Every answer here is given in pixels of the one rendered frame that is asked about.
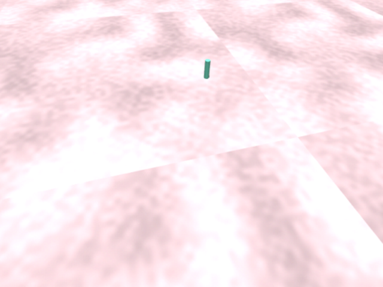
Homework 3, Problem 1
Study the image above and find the can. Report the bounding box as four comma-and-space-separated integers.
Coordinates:
204, 59, 211, 79

